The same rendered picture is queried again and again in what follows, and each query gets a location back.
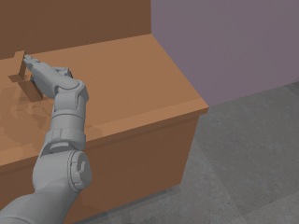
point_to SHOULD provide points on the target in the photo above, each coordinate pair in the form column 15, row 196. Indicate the counter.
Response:
column 141, row 115

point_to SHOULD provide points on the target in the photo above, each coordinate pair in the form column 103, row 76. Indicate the left robot upper arm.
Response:
column 58, row 180

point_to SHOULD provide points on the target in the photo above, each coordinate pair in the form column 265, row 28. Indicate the left robot hand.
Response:
column 44, row 74

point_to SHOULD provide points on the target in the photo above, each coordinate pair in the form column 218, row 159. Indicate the robot left forearm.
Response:
column 67, row 117

